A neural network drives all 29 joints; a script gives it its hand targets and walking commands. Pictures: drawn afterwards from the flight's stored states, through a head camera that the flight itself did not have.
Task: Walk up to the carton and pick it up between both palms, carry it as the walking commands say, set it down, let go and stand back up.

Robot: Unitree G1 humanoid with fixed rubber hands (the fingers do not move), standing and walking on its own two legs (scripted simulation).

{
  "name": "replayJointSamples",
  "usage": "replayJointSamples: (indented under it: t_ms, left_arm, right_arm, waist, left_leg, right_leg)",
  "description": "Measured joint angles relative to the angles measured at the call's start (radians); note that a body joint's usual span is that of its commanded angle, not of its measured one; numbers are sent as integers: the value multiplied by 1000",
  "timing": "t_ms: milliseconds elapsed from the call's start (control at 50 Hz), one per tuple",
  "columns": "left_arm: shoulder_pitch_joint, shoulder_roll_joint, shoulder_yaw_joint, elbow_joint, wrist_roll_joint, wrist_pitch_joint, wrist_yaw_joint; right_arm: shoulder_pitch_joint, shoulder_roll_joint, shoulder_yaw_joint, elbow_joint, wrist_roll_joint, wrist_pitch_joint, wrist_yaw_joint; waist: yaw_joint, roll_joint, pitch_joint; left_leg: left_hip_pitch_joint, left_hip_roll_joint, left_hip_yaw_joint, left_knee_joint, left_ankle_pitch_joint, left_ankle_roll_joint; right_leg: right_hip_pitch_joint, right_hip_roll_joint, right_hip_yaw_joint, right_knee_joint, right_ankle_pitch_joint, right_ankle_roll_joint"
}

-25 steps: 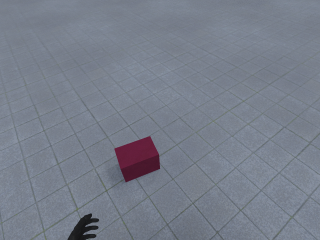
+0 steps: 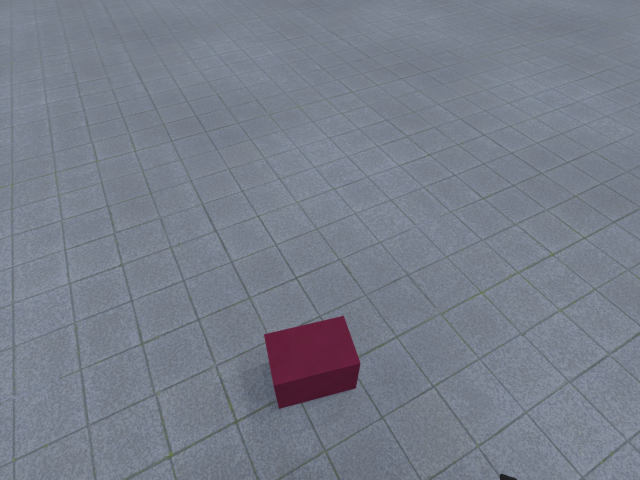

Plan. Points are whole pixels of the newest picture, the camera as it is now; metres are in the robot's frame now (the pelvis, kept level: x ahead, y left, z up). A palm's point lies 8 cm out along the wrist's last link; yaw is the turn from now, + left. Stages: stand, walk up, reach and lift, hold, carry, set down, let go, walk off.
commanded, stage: walk up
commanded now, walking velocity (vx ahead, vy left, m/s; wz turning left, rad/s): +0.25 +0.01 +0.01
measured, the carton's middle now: (311, 362) +0.59 +0.08 -0.67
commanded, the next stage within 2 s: none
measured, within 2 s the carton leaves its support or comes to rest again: neither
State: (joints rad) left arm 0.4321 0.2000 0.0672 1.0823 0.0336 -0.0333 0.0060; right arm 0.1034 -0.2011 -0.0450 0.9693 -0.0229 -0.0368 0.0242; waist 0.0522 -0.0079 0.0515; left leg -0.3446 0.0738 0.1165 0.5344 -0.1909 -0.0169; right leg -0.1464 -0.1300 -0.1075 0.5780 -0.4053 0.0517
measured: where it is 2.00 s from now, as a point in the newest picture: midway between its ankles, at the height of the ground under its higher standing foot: outside the picture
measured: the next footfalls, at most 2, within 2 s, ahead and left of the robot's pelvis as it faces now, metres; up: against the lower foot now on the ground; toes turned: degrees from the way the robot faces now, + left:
right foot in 0.42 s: +0.16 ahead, -0.13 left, +0.00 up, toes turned -4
right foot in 1.40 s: +0.39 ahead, -0.13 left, +0.00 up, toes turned +2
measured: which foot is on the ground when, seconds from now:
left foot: down 0.00-1.00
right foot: up 0.00-0.40, down 0.42-1.00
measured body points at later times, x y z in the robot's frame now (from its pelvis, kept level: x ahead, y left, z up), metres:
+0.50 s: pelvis +0.08 -0.02 +0.01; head +0.10 -0.04 +0.46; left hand +0.16 +0.22 -0.13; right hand +0.07 -0.24 -0.16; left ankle +0.06 +0.11 -0.73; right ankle +0.12 -0.12 -0.73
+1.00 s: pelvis +0.12 +0.00 +0.00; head +0.12 +0.03 +0.45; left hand +0.06 +0.25 -0.16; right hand +0.19 -0.27 -0.13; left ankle +0.09 +0.09 -0.73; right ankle +0.12 -0.12 -0.73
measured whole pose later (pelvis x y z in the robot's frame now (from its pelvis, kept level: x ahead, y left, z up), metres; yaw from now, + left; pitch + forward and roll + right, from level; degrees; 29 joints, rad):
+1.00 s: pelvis +0.12 +0.00 +0.00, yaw +8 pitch +0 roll -2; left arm 0.35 0.25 0.06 1.10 0.04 0.01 0.01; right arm 0.28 -0.23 -0.06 1.02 -0.04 -0.01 0.00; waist 0.01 -0.02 -0.01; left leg -0.24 0.08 0.14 0.59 -0.39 0.01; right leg -0.22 -0.06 -0.21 0.56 -0.36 0.00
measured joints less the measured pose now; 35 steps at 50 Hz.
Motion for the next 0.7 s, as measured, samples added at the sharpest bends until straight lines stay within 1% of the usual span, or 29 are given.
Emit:
replayJointSamples:
  t_ms: [20,40,80,120,180,220,280,340,380,400,420,480,520,540,600,700]
  left_arm:
    - [-19,4,-2,-3,2,6,2]
    - [-39,7,-4,-9,3,13,2]
    - [-83,15,-4,-20,3,20,0]
    - [-125,27,-2,-35,2,26,-8]
    - [-177,39,-3,-49,1,39,-17]
    - [-207,40,-6,-49,-6,50,-17]
    - [-249,33,-15,-60,-27,59,-7]
    - [-279,21,-21,-66,-39,65,8]
    - [-288,13,-25,-64,-42,63,15]
    - [-286,10,-27,-62,-40,57,19]
    - [-282,5,-29,-57,-36,50,22]
    - [-275,-31,-40,-35,-30,41,22]
    - [-269,-42,-43,-24,-26,41,24]
    - [-266,-45,-43,-20,-25,41,26]
    - [-254,-46,-43,-5,-29,35,28]
    - [-223,-43,-41,20,-32,27,27]
  right_arm:
    - [9,5,-1,4,-2,-9,-7]
    - [25,7,0,9,-2,-14,-11]
    - [68,11,6,22,-3,-16,-17]
    - [115,15,7,38,-1,-20,-24]
    - [179,20,6,58,0,-30,-27]
    - [211,25,7,71,0,-34,-32]
    - [224,36,12,94,4,-21,-42]
    - [215,45,13,110,3,-3,-48]
    - [208,47,10,117,4,12,-51]
    - [208,48,10,120,7,19,-52]
    - [205,46,10,121,9,25,-52]
    - [186,36,12,125,11,46,-59]
    - [182,37,13,131,10,53,-61]
    - [181,38,13,134,10,53,-61]
    - [180,44,16,144,12,48,-61]
    - [179,47,19,157,11,42,-63]
  waist:
    - [-6,-12,4]
    - [-11,-19,4]
    - [-24,-29,1]
    - [-40,-41,1]
    - [-60,-46,4]
    - [-68,-43,10]
    - [-77,-36,32]
    - [-89,-30,43]
    - [-94,-27,41]
    - [-93,-32,34]
    - [-91,-29,27]
    - [-92,31,20]
    - [-86,50,8]
    - [-82,55,4]
    - [-72,50,-5]
    - [-58,34,-11]
  left_leg:
    - [-5,-5,2,29,-18,19]
    - [2,-6,4,37,-32,32]
    - [36,-4,6,2,-34,40]
    - [78,-4,5,-54,-18,37]
    - [133,-1,1,-122,-3,37]
    - [162,4,-1,-151,0,34]
    - [196,4,0,-173,0,31]
    - [204,-5,7,-157,-18,24]
    - [201,-16,11,-124,-43,16]
    - [197,-27,14,-101,-60,10]
    - [189,-33,16,-72,-80,3]
    - [191,-14,-15,-48,-129,2]
    - [203,-10,-34,-75,-100,2]
    - [210,-6,-38,-92,-76,-5]
    - [231,-1,-42,-132,-62,-26]
    - [254,2,-45,-171,-48,-31]
  right_leg:
    - [-48,7,26,128,-60,-12]
    - [-98,20,44,246,-86,-21]
    - [-181,41,57,398,-53,-31]
    - [-242,46,56,459,14,-28]
    - [-299,43,51,468,97,-19]
    - [-314,42,51,433,132,-15]
    - [-283,56,61,273,127,-14]
    - [-234,74,56,124,126,-21]
    - [-175,85,51,1,186,-32]
    - [-138,82,50,-71,232,-40]
    - [-114,79,51,-106,243,-48]
    - [-100,105,33,-102,209,-73]
    - [-85,118,25,-128,214,-80]
    - [-78,123,23,-140,219,-83]
    - [-57,130,18,-175,232,-87]
    - [-36,136,12,-209,244,-92]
